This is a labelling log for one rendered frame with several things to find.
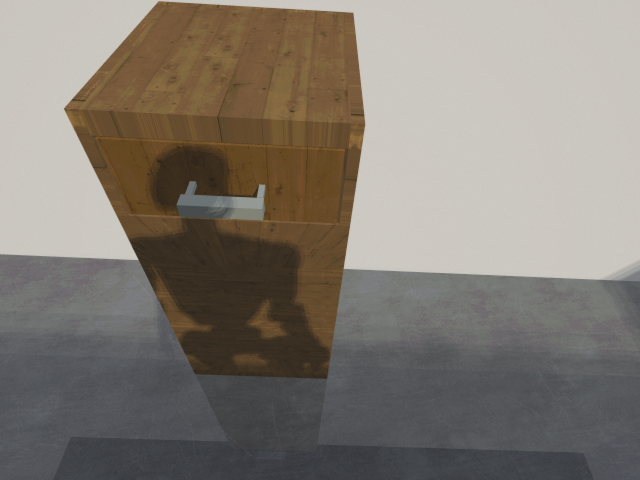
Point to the cabinet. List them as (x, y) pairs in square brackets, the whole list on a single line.
[(243, 297)]

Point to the drawer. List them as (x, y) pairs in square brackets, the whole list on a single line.
[(302, 183)]

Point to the handle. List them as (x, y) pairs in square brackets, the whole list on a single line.
[(224, 207)]

